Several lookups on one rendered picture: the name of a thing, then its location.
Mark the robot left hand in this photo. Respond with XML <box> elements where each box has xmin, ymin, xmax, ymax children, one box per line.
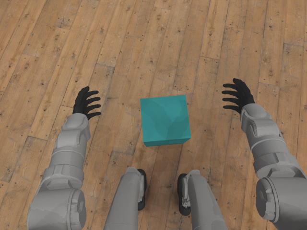
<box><xmin>72</xmin><ymin>86</ymin><xmax>101</xmax><ymax>120</ymax></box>

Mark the right robot foot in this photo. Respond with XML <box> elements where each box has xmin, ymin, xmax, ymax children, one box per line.
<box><xmin>177</xmin><ymin>173</ymin><xmax>191</xmax><ymax>216</ymax></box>

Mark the robot right forearm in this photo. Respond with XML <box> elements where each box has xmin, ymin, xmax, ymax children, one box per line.
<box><xmin>240</xmin><ymin>103</ymin><xmax>307</xmax><ymax>179</ymax></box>

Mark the robot left thigh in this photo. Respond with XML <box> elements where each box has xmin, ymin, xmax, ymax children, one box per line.
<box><xmin>103</xmin><ymin>172</ymin><xmax>144</xmax><ymax>230</ymax></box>

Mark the left robot upper arm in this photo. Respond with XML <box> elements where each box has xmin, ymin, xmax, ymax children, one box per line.
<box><xmin>28</xmin><ymin>188</ymin><xmax>87</xmax><ymax>230</ymax></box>

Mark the robot right hand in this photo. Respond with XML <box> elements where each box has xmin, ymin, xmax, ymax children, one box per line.
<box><xmin>222</xmin><ymin>78</ymin><xmax>255</xmax><ymax>114</ymax></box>

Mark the right robot upper arm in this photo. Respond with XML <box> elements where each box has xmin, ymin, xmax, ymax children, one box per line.
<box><xmin>256</xmin><ymin>176</ymin><xmax>307</xmax><ymax>230</ymax></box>

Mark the robot left forearm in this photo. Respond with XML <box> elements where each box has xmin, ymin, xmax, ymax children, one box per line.
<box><xmin>27</xmin><ymin>113</ymin><xmax>91</xmax><ymax>229</ymax></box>

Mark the carton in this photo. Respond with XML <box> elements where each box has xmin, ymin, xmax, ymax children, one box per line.
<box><xmin>140</xmin><ymin>95</ymin><xmax>191</xmax><ymax>147</ymax></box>

